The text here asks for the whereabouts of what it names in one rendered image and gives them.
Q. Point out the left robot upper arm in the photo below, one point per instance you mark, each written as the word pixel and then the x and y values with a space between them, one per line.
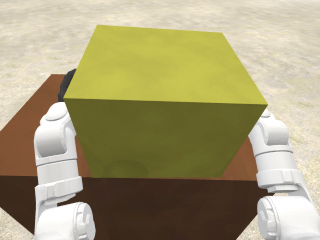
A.
pixel 67 222

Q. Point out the robot left forearm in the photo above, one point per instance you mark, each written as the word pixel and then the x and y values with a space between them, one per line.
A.
pixel 55 157

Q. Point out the pedestal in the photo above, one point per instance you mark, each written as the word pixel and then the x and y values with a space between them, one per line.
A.
pixel 130 208

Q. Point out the left robot hand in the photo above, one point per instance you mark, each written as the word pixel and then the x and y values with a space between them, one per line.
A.
pixel 65 84

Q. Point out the right robot upper arm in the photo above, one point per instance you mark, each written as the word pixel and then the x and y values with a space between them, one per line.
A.
pixel 287 218

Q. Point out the robot right forearm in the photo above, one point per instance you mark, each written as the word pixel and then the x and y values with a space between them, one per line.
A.
pixel 276 165

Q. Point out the carton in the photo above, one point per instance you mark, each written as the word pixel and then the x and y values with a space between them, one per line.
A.
pixel 161 103

